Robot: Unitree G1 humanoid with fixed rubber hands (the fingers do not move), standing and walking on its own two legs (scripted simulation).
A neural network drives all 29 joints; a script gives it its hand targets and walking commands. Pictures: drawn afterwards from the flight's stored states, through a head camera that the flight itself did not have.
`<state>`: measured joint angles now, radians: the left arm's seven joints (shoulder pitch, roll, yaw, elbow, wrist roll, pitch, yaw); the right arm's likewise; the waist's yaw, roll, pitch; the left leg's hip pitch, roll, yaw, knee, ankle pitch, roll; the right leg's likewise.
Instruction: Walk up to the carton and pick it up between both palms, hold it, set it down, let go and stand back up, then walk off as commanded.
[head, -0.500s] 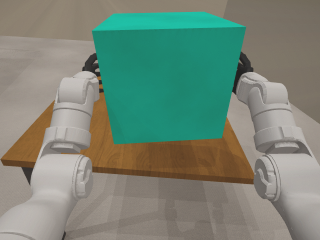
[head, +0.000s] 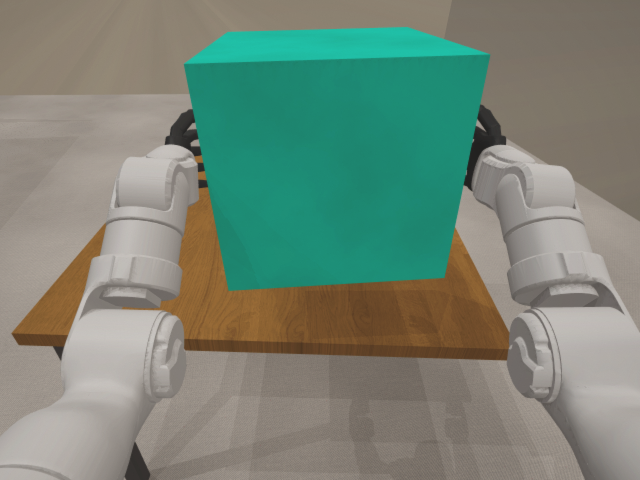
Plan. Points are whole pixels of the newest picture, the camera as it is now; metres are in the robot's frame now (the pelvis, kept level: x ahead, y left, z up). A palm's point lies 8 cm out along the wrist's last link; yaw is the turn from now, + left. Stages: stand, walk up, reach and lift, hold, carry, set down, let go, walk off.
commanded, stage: hold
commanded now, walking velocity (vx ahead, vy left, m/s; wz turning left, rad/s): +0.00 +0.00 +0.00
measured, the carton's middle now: (327, 145) +0.47 +0.03 +0.28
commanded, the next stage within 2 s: none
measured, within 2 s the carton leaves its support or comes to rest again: neither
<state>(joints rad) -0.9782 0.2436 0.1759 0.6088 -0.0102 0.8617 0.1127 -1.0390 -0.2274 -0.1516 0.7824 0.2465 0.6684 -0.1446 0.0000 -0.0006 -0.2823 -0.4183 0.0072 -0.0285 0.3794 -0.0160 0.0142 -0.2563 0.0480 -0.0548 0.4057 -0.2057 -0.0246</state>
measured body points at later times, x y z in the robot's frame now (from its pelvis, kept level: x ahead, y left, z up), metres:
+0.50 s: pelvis +0.00 +0.00 +0.00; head -0.08 +0.02 +0.44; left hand +0.39 +0.21 +0.27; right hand +0.40 -0.15 +0.30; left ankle +0.11 +0.10 -0.74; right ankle +0.00 -0.11 -0.74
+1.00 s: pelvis +0.00 +0.00 +0.00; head -0.08 +0.03 +0.44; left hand +0.39 +0.22 +0.27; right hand +0.40 -0.14 +0.30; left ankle +0.11 +0.10 -0.74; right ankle +0.00 -0.11 -0.74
